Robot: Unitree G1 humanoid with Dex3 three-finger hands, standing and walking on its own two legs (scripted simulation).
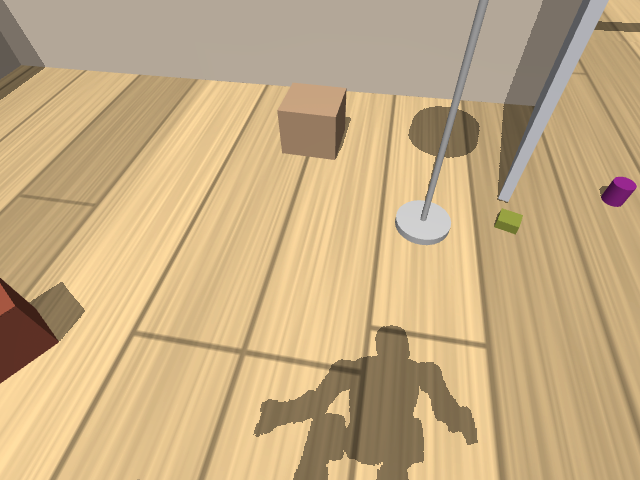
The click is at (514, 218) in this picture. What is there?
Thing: flat box
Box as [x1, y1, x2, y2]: [494, 208, 522, 233]
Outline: 502,208 494,226 515,233 519,226 522,215
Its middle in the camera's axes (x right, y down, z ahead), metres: +0.82 -0.07 +1.66
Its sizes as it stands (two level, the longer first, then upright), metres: 0.090 0.082 0.045
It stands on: the floor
